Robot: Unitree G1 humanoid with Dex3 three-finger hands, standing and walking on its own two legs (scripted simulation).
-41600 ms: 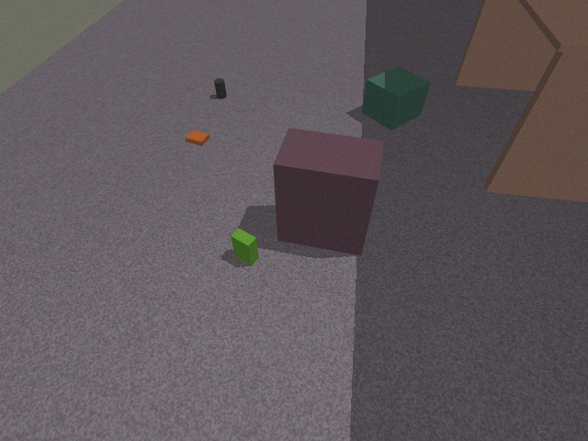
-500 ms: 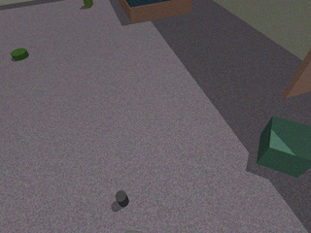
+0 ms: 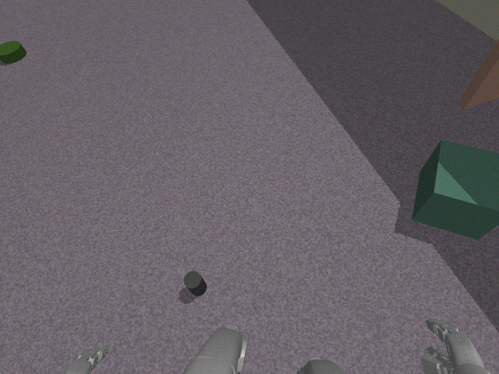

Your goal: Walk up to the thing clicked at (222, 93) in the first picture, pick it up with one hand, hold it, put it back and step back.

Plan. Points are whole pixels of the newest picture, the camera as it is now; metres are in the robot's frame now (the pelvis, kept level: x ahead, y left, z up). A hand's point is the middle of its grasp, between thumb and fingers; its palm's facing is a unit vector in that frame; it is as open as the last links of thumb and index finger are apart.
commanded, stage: walk up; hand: left
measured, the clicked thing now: (195, 283) +0.44 +0.29 -0.69
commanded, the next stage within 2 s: none
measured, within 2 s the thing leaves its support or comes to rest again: neither
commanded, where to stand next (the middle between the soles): +0.05 +0.03 m, yaw +2 degrees
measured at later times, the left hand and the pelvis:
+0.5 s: hand out of the picture +0.04 +0.31 -0.14, palm faces +0.05 -0.93 -0.36, open 7.4 cm; pelvis +0.02 +0.04 +0.02, yaw +3 degrees
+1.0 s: hand out of the picture +0.09 +0.29 -0.13, palm faces -0.01 -0.94 -0.33, open 7.4 cm; pelvis -0.01 +0.03 +0.02, yaw +2 degrees
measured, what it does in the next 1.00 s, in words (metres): steps on the spot: left foot, then right foot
